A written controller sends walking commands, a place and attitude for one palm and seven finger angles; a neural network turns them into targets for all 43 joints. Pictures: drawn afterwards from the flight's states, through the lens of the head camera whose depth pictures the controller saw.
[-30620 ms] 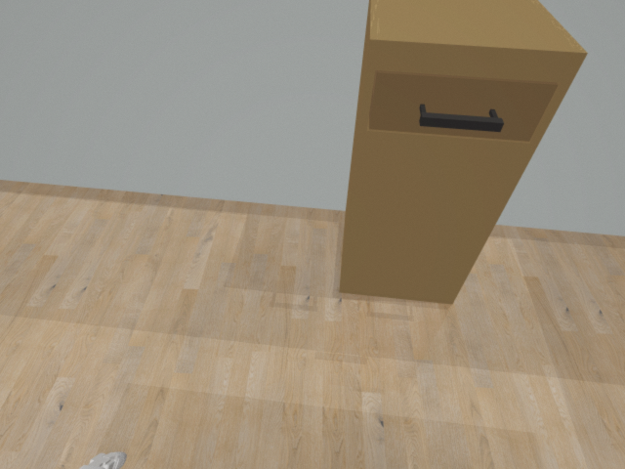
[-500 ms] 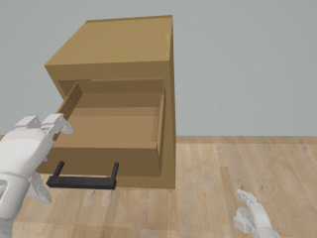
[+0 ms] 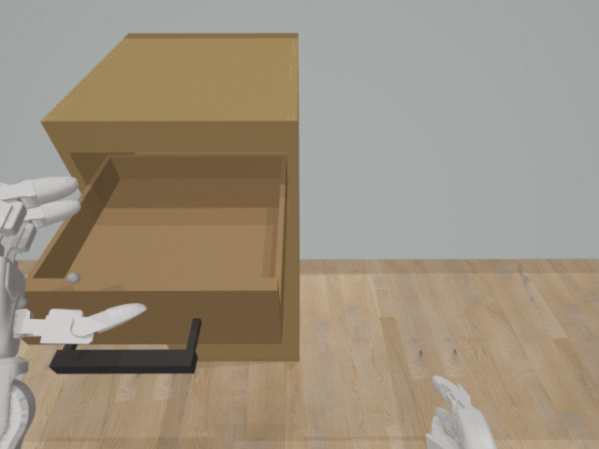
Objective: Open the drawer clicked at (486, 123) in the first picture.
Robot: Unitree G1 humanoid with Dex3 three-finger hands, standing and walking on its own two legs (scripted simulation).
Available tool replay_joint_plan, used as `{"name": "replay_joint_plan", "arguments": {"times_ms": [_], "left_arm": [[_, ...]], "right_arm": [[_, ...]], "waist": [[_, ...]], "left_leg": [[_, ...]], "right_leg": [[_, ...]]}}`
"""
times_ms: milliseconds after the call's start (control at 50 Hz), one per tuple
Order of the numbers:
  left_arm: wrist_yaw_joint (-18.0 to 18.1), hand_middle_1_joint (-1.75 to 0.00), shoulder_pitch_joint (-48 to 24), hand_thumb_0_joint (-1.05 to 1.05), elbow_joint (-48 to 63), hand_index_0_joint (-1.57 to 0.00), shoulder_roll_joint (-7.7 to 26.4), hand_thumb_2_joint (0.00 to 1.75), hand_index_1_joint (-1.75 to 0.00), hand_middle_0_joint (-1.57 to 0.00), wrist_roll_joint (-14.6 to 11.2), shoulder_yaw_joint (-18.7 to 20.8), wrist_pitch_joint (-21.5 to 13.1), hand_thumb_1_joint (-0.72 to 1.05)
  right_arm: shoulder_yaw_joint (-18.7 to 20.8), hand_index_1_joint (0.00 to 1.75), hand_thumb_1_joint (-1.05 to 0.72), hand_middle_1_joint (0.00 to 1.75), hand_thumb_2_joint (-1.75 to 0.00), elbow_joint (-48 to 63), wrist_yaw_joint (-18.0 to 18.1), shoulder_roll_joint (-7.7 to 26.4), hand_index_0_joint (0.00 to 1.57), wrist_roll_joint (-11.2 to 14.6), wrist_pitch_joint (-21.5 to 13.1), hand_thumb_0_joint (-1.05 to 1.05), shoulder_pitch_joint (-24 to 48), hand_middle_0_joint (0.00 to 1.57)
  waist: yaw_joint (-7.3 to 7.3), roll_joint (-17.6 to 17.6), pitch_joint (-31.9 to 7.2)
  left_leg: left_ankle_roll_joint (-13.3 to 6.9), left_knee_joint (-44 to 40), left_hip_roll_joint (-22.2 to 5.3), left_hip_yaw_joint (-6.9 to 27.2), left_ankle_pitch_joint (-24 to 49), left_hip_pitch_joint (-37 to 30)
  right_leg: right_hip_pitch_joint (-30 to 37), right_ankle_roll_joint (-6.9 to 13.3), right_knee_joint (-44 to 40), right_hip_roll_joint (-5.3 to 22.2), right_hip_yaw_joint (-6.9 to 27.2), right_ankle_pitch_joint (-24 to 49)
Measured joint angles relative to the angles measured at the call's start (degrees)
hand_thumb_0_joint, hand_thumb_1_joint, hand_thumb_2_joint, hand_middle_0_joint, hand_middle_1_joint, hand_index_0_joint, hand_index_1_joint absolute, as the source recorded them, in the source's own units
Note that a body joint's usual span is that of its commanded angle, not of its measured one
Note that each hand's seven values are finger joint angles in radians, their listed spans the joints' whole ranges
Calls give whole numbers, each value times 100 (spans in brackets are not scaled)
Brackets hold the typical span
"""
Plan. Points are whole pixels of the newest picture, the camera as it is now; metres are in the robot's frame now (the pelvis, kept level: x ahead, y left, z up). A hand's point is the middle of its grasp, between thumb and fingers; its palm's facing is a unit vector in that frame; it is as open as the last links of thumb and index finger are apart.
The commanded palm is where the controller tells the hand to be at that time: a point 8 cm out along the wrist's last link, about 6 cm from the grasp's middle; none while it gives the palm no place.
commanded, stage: draw the hand back to the body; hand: left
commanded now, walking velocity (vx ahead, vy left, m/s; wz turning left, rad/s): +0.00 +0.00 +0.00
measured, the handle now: (131, 344) +0.22 +0.26 +0.03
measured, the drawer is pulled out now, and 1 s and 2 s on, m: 0.30 0.30 0.30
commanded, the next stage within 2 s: step back with the hand held close in 0.64 s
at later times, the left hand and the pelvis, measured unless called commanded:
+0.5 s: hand (78, 295) +0.18 +0.23 +0.21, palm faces +0.47 -0.80 -0.38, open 8.2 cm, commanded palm +0.13 +0.26 +0.22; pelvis +0.00 -0.02 +0.00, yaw +0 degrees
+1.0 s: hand (69, 309) +0.18 +0.24 +0.20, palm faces +0.36 -0.78 -0.51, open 7.4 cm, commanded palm +0.10 +0.28 +0.22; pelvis -0.03 +0.00 +0.00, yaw +1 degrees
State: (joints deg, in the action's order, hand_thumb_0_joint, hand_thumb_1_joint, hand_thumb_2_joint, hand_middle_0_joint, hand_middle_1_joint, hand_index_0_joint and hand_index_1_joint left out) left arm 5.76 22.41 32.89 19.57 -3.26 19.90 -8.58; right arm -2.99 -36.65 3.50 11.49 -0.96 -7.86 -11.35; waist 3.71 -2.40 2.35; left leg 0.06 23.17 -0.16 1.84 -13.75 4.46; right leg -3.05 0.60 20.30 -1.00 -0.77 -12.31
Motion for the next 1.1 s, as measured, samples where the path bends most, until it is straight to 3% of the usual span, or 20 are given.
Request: {"name": "replay_joint_plan", "arguments": {"times_ms": [180, 580, 760, 900, 1100], "left_arm": [[-83, -79, 307, 0, -110, -27, 63, 57, -79, -27, -72, 73, 9, 13], [-34, -37, 289, 1, -308, -22, -69, 85, -37, -22, -87, 55, 65, 78], [-49, -31, 263, 1, -289, -22, -22, 89, -32, -21, -85, 86, 48, 87], [-43, -30, 503, 1, -29, -22, 197, 89, -31, -21, -47, 428, -282, 88], [-20, -30, 1251, 1, 534, -22, 572, 89, -31, -22, -48, 548, -284, 88]], "right_arm": [[213, 30, -90, 30, -90, -11, 6, 127, 20, 42, 144, 2, 33, 20], [189, 30, -90, 30, -90, 33, 80, 39, 20, 32, 126, 1, 203, 20], [203, 30, -90, 30, -90, 8, 77, 48, 20, 32, 112, 1, 143, 20], [250, 30, -90, 30, -90, 294, -16, 182, 20, 114, 425, 1, 244, 20], [509, 30, -91, 30, -90, 525, 3, 215, 20, 209, 704, 1, 227, 20]], "waist": [[-63, -141, -12], [49, -219, -75], [33, -207, -55], [-221, -216, -122], [-378, 59, -4]], "left_leg": [[27, -84, -35, -38, 33, 33], [118, -137, -125, 70, 106, 7], [118, -157, -130, 62, 137, -23], [68, 154, -109, 143, 160, 755], [-101, 319, 115, 8, 299, 1307]], "right_leg": [[-77, 22, -24, -32, 36, 18], [3, 116, -133, -123, -71, 92], [44, 113, -185, -128, -63, 145], [-580, 58, -144, -116, -143, 278], [-1267, -135, 283, 117, -26, 293]]}}
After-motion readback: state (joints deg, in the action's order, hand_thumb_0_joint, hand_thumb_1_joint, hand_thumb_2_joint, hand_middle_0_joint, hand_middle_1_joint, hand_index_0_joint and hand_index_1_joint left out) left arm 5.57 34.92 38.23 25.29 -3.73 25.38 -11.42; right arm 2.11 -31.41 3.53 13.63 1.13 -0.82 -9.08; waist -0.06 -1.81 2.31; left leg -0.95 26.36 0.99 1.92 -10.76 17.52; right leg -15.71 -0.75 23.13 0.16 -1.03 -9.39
